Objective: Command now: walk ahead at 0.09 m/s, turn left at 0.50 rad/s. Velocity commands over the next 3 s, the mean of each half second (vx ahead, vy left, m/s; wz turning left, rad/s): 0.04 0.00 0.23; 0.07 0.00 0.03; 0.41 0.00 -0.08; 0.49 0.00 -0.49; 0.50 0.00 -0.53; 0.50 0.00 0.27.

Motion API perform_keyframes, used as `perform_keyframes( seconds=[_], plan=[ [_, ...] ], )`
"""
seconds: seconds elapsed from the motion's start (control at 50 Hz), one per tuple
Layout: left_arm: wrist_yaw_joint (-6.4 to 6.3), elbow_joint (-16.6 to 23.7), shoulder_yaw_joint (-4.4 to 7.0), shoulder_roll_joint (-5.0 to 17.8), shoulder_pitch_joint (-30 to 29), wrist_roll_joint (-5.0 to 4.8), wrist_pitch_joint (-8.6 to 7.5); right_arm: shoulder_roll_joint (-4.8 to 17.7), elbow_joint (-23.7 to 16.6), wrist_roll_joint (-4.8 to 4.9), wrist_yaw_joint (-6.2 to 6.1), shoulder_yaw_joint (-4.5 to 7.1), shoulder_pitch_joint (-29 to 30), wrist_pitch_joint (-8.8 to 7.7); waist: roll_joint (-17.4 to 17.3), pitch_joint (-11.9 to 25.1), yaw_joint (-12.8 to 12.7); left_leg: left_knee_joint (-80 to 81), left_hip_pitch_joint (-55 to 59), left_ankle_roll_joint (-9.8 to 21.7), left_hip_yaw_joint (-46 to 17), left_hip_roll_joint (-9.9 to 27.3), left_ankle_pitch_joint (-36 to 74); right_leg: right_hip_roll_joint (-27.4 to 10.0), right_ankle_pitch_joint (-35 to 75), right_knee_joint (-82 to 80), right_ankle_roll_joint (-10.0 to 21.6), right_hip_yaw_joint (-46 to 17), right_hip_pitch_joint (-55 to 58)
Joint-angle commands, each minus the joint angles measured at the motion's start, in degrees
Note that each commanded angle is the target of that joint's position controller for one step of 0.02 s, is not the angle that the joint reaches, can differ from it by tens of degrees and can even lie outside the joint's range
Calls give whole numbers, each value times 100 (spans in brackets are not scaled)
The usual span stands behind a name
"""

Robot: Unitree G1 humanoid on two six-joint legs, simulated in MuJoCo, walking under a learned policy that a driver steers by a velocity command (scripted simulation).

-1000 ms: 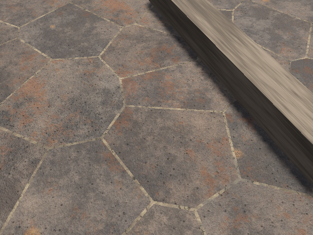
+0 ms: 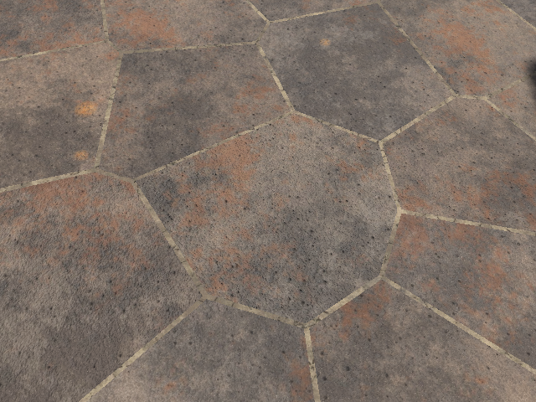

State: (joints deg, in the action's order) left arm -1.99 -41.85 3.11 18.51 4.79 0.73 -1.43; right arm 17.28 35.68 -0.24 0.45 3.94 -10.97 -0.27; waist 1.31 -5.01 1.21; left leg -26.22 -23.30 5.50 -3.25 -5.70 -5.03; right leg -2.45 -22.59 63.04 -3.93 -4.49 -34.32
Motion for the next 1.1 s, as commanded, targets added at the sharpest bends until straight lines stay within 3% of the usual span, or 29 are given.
perform_keyframes(
  seconds=[0.02, 0.12, 0.2, 0.24, 0.26, 0.28, 0.3, 0.32, 0.34, 0.38, 0.42, 0.56, 0.8, 0.82, 0.86, 0.9, 0.94, 0.96, 1.0, 1.04, 1.06, 1.08, 1.1],
  plan=[
    [-58, 101, 121, 425, 679, 7, 75, 926, -424, 24, -147, 265, 132, -20, -552, 1470, -249, 666, 935, 966, -1505, 1501, 1635, 13, 412, -385, -129, -46, 299],
    [-34, 223, 91, 353, 278, -52, 130, 772, -360, -40, -201, 171, 191, 91, -833, 1140, -47, 823, 641, 780, -1632, 1356, -316, -29, 784, -1393, -135, -49, 634],
    [29, 281, 85, 348, 218, -67, 34, 675, -233, -60, -132, 96, 109, 129, -918, 1025, 70, 548, 807, 804, -1867, 1460, -73, 37, 423, -2248, -1, 73, 1141],
    [98, 213, 67, 231, 457, -60, -28, 533, -178, -5, -117, 12, 193, 153, -838, 1009, -148, 267, 795, 615, -1839, 1328, 216, 109, 995, -3434, 170, 203, 1803],
    [128, 208, 65, 284, 519, 5, -60, 421, -105, 6, -115, -35, 35, 140, -693, 985, -182, 147, 660, 362, -1753, 1150, 142, -45, 1742, -4045, 298, 59, 2266],
    [117, 262, 119, 633, 588, 104, -75, 308, -91, -75, -117, -74, -166, 101, -108, 1073, -34, -351, 438, 31, -1397, 804, -381, -753, 2715, -4151, 557, -559, 2659],
    [107, 209, 166, 854, 264, 133, -47, 249, -77, -54, -87, -55, -526, 53, 947, 975, 445, -485, 251, -242, -633, 218, -1359, -1162, 3103, -4068, 1081, -1012, 2496],
    [120, 248, 63, 378, 153, 94, -45, 423, -55, -143, -91, -43, -290, 42, 937, 990, 238, -396, 641, -438, -510, 360, -1352, -1187, 2476, -4223, 1273, -1118, 2133],
    [140, 241, 26, 265, 159, 70, -53, 504, -82, -127, -90, -1, -23, 59, 815, 918, 119, -305, 789, -466, -499, 372, -1058, -904, 1900, -4216, 1086, -897, 2087],
    [161, 209, 43, 387, 259, 27, -87, 429, -104, -137, -100, -3, 219, 160, 683, 755, -25, -227, 954, -423, -531, 420, -591, -582, 1201, -4169, 766, -594, 1907],
    [147, 197, 29, 375, 308, 35, -111, 367, -40, -85, -79, -11, 130, 181, 464, 628, -24, -126, 930, -300, -636, 488, -397, -380, 1098, -4030, 609, -312, 1907],
    [107, 177, -12, 249, 481, 0, -47, 265, 123, -56, -97, -12, 104, 87, -178, 748, -184, -64, 878, -276, -797, 592, 63, -141, 1501, -3642, 576, -54, 2276],
    [145, -62, -55, 156, 475, -13, -42, 263, 387, -40, -205, -3, 1, 80, -183, 639, -145, -54, 1135, -329, -824, 643, 229, -22, 1457, -3744, 534, 11, 2231],
    [142, -130, -71, 105, 558, -4, -37, 213, 453, -44, -214, -18, -74, 88, -175, 745, -146, -10, 1192, -326, -768, 590, -263, 27, 960, -3809, 541, 52, 2260],
    [119, -199, -34, 222, 620, -58, -16, 281, 516, 6, -237, 12, -125, 102, -30, 454, -147, -118, 849, -243, -554, 364, -2087, 88, -637, -3915, 714, -6, 2030],
    [75, -233, -5, 329, 832, -125, -67, 244, 462, 59, -230, 4, -57, -7, 208, -50, -235, -407, 91, -190, -371, 292, -2943, -265, -1889, -4293, 1082, -626, 1930],
    [60, -369, 86, 626, 1221, -164, -168, 17, 348, 134, -162, -42, 190, -236, 758, -233, -326, -1275, -499, -277, 141, 241, -2131, -1199, -2431, -5036, 1620, -1969, 2329],
    [54, -391, 126, 733, 1228, -169, -184, 50, 288, 160, -129, -39, 362, -337, 821, -411, -352, -1439, -660, -272, 166, 453, -1870, -1571, -2248, -5211, 1825, -2419, 2283],
    [77, -349, 123, 699, 1093, -173, -191, 88, 321, 165, -52, -18, 289, -464, 726, -285, -246, -1150, -329, -161, 194, 586, -1952, -1509, -1466, -5147, 1740, -2138, 2268],
    [136, -235, 96, 623, 686, -242, -138, 98, 658, 162, 7, 33, -391, -506, 686, 15, 150, -115, 1432, -85, 423, 389, -1168, -912, -692, -4824, 1345, -1161, 1500],
    [143, -195, 45, 442, 591, -215, -147, 243, 863, 142, 4, 115, -887, -489, 515, 255, 347, -89, 2276, -86, 194, 452, -867, -584, -154, -4276, 1116, -696, 1087],
    [152, -37, -72, 60, 386, -179, -202, 638, 984, 120, -34, 234, -1543, -491, -519, 437, 572, 639, 3007, 302, -1328, 1310, -1709, 89, 350, -2669, 712, 134, 313],
    [123, 200, -67, 104, 336, -218, -325, 1146, 1031, 111, 24, 357, -2015, -508, -1794, 567, 686, 1414, 3530, 1071, -3464, 2413, -1969, 532, -439, -1056, 483, 384, -667]
  ],
)
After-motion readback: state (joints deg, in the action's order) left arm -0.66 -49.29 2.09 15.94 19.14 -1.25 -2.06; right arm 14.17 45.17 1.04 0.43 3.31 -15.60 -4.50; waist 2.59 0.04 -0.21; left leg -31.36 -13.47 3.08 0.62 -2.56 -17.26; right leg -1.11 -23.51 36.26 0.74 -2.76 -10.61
